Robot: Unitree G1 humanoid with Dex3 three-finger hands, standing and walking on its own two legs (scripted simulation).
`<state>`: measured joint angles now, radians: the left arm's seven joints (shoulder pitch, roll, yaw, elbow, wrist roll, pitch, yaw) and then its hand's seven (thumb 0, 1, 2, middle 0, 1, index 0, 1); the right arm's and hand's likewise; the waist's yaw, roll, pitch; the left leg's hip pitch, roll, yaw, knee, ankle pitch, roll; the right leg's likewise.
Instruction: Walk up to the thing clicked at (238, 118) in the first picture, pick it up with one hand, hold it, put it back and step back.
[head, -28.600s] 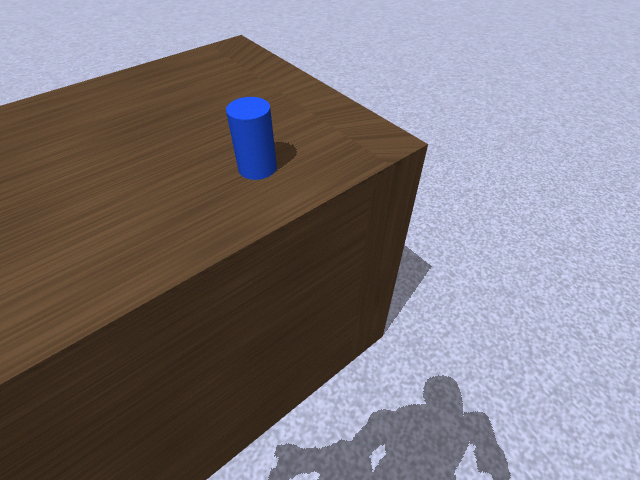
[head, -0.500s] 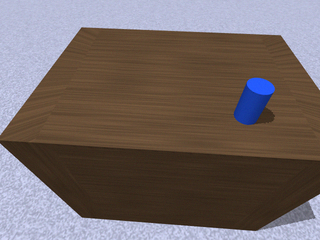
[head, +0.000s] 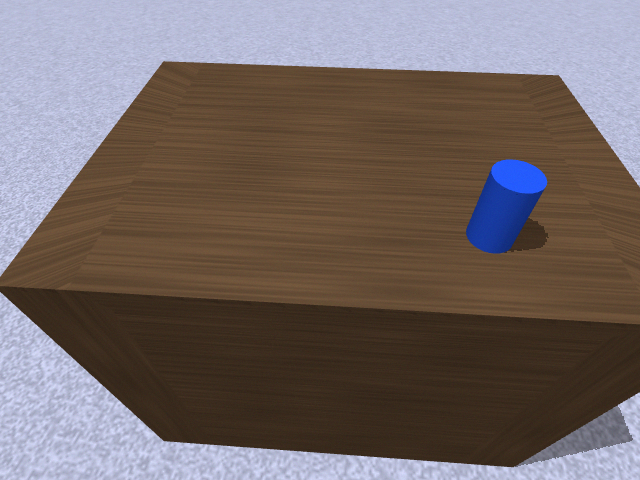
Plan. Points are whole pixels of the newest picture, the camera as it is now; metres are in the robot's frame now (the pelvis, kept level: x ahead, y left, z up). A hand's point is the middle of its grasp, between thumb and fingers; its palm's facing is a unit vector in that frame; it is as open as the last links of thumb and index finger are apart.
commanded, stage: stand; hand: right
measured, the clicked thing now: (502, 208) +0.48 -0.24 +0.08
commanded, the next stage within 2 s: step back in 0.76 s
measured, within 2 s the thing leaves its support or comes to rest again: neither
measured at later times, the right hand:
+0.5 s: hand out of the picture +0.06 -0.25 -0.16, palm faces -0.03 +0.94 -0.34, open 7.3 cm
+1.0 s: hand out of the picture +0.05 -0.28 -0.17, palm faces -0.01 +0.92 -0.38, open 7.3 cm
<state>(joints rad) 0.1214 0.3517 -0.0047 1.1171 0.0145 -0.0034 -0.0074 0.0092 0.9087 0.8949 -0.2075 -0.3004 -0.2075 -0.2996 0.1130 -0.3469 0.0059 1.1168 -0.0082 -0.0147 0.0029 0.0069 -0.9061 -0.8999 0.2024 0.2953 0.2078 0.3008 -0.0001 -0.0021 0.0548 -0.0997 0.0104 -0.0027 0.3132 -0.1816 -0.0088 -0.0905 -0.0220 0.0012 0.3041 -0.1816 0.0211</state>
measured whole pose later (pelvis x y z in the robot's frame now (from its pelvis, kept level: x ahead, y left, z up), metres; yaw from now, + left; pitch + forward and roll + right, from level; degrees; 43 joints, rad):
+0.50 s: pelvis -0.01 +0.00 +0.00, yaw +0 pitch -2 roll +0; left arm 0.13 0.35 -0.01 1.12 0.02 0.00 -0.01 0.01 0.91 0.89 -0.21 -0.30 -0.21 -0.30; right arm 0.12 -0.35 0.01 1.12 -0.01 -0.02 0.00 0.01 -0.91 -0.90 0.20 0.30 0.21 0.30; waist 0.00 0.00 0.05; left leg -0.10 0.01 0.00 0.31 -0.17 -0.01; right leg -0.10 -0.02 0.00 0.31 -0.18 0.02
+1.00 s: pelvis -0.04 +0.00 -0.02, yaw +0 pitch -2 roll +0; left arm 0.08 0.39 0.04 0.99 0.01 0.03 0.00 0.01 0.91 0.89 -0.21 -0.30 -0.21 -0.30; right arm 0.06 -0.40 -0.05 1.03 0.01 0.04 0.01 0.01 -0.91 -0.90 0.20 0.30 0.21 0.30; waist 0.00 0.01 0.17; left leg -0.30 0.02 -0.02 0.59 -0.25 0.01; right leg -0.27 -0.01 0.00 0.54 -0.24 0.00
